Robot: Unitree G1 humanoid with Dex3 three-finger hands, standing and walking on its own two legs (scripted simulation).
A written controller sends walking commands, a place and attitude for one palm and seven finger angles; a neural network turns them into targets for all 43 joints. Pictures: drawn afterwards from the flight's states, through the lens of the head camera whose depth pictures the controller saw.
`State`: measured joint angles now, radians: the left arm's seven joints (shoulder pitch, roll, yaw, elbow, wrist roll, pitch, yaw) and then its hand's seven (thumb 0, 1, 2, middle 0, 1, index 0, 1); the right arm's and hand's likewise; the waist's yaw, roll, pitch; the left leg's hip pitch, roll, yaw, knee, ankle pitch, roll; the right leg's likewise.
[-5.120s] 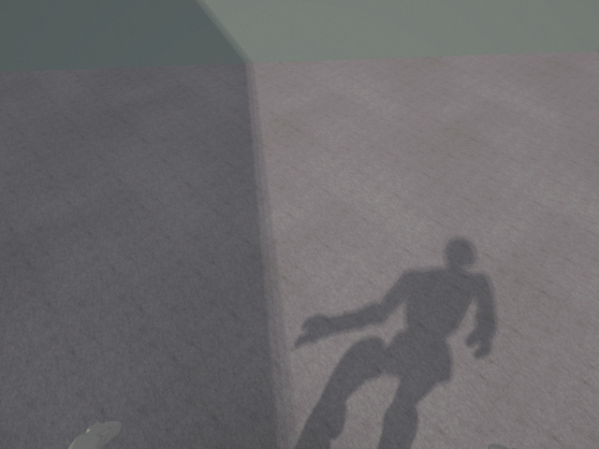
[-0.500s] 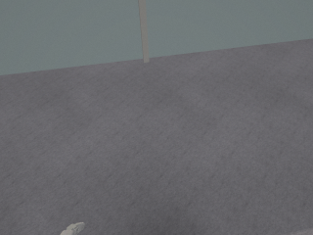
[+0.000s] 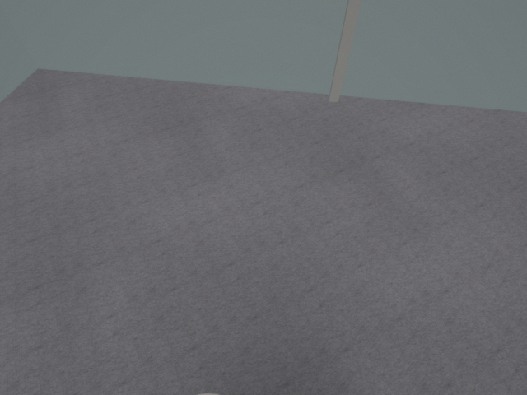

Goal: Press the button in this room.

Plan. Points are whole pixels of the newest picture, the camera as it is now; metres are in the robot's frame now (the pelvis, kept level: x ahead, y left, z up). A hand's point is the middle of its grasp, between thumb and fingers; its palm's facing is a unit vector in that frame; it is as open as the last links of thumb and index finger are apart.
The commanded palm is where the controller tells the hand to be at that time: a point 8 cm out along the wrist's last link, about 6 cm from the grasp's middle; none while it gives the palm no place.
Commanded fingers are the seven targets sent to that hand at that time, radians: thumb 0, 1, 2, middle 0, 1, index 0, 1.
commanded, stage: turn or walk to find it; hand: left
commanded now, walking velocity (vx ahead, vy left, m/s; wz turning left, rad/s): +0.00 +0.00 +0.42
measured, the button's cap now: out of the picture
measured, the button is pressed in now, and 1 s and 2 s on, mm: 0 0 0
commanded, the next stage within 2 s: none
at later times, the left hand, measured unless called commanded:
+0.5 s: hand out of the picture +0.05 +0.22 -0.15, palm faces +0.20 -0.94 -0.27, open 7.4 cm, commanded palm none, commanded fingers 0.00 0.90 0.90 -0.20 -0.30 -0.20 -0.30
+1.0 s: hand out of the picture -0.12 +0.18 -0.17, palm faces +0.46 -0.86 -0.23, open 7.4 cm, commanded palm none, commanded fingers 0.00 0.90 0.90 -0.20 -0.30 -0.20 -0.30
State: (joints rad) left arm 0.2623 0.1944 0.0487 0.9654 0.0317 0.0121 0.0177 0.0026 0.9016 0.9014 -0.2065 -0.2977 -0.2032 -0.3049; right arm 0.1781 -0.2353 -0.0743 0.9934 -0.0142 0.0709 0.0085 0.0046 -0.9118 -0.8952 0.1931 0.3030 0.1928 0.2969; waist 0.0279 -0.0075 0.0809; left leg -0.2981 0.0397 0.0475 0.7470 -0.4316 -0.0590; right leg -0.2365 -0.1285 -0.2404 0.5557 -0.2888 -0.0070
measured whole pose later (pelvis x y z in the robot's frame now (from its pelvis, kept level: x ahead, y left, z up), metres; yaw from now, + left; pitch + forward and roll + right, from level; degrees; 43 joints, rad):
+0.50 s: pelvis -0.03 +0.00 +0.00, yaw +10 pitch -1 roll +1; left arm 0.14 0.21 0.05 0.92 0.01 0.04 0.01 0.00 0.91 0.90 -0.20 -0.30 -0.20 -0.30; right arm 0.22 -0.20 -0.06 0.97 -0.03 0.04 0.00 0.00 -0.90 -0.89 0.20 0.30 0.20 0.30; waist -0.03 0.03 0.07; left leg -0.27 -0.05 -0.07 0.49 -0.21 0.01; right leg -0.30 -0.04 -0.03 0.69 -0.39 0.07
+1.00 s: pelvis -0.06 -0.01 +0.00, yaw +25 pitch -1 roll +0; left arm 0.25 0.20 0.05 0.97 0.03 0.01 0.02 0.00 0.90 0.90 -0.21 -0.30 -0.20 -0.30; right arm 0.18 -0.23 -0.07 1.00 -0.01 0.07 0.01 0.00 -0.91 -0.90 0.19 0.30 0.19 0.30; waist 0.02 -0.01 0.09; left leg -0.30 0.05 0.05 0.76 -0.43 -0.06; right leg -0.24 -0.13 -0.26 0.56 -0.29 0.00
